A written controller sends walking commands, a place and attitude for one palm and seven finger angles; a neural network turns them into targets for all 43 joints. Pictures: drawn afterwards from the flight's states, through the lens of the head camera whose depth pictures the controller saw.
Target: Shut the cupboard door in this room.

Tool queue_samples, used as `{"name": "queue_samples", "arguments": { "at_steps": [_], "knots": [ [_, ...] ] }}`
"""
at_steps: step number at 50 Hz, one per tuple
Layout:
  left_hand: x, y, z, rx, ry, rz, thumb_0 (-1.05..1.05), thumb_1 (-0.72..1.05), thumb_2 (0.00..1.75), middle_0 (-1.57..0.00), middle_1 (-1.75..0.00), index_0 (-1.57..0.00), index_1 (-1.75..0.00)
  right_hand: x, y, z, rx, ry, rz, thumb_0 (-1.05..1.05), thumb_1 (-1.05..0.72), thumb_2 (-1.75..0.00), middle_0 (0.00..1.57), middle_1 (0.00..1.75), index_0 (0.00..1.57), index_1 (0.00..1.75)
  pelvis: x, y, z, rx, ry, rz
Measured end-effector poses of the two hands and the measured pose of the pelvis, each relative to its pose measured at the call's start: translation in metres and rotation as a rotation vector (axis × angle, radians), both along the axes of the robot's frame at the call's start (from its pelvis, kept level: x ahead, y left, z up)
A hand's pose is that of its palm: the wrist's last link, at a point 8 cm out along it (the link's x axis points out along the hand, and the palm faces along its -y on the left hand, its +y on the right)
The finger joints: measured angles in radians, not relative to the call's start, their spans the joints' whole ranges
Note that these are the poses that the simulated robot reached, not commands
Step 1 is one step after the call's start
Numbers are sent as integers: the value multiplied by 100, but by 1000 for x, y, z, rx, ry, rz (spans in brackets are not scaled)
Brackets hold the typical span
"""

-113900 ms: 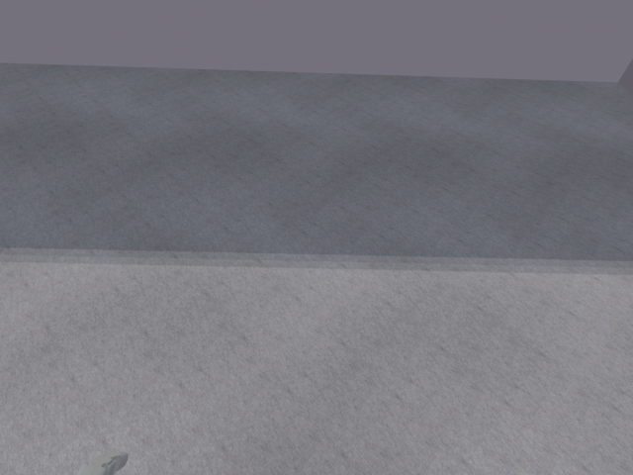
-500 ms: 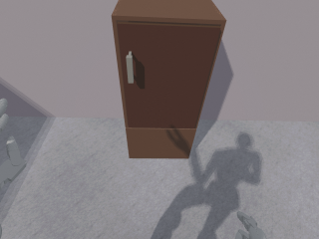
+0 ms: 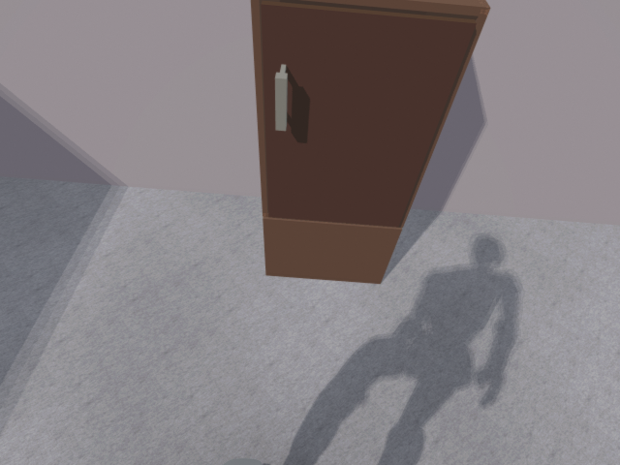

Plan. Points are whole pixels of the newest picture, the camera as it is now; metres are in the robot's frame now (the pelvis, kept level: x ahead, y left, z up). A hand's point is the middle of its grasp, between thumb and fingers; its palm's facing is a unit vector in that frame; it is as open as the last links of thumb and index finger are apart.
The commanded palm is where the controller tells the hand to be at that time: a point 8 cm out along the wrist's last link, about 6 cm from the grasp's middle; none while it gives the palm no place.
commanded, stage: let the arm hang, fingers relaxed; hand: left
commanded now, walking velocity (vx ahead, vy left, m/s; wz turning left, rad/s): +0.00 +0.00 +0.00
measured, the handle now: (282, 97) +0.80 +0.12 +0.03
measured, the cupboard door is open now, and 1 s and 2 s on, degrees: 0 0 0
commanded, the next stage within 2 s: look to check the result in 0.60 s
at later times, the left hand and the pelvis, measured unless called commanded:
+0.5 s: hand out of the picture -0.04 +0.17 -0.18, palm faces +0.01 -0.99 -0.14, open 7.4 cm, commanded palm none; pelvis -0.02 +0.02 +0.00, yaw -1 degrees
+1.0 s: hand out of the picture -0.08 +0.16 -0.17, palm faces +0.03 -0.99 -0.16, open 7.4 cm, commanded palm none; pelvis -0.01 +0.01 +0.01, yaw -1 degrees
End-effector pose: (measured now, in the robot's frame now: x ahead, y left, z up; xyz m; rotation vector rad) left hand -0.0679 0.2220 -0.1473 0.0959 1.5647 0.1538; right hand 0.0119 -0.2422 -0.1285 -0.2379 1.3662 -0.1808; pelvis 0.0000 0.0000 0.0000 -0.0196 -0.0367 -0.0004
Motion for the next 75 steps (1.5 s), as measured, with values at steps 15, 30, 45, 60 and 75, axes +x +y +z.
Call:
{"name": "queue_samples", "arguments": {
  "at_steps": [15, 30, 45, 60, 75],
  "knots": [
    [-1, 9, 8, 27, -34, -25, 0, 91, 90, -20, -30, -19, -30, -39, 44, -16, 100, 28, -78, 1, -93, -90, 21, 30, 20, 30, -10, 15, 5, 11, -32, -22],
    [12, -5, 2, -19, -80, -30, 0, 91, 90, -20, -30, -19, -30, -71, 56, -14, 110, 85, -119, 0, -91, -90, 20, 30, 20, 30, -16, 17, 5, 15, -13, -22],
    [-16, -4, 8, 5, 9, -9, 0, 91, 90, -20, -30, -19, -30, -58, 53, -16, 120, 75, -111, 0, -91, -90, 20, 30, 20, 30, -12, 13, 5, 16, -12, -24],
    [9, -15, 7, 4, -30, -17, 0, 91, 90, -20, -30, -19, -30, -36, 37, -15, 105, 56, -93, 1, -91, -90, 20, 30, 20, 30, -2, 4, 5, 22, -9, -23],
    [34, -23, 6, 9, -49, -26, 0, 91, 90, -20, -30, -19, -30, -23, 26, -15, 100, 68, -86, 1, -92, -90, 20, 30, 20, 30, 11, -6, 5, 25, -1, -23]
  ]
}}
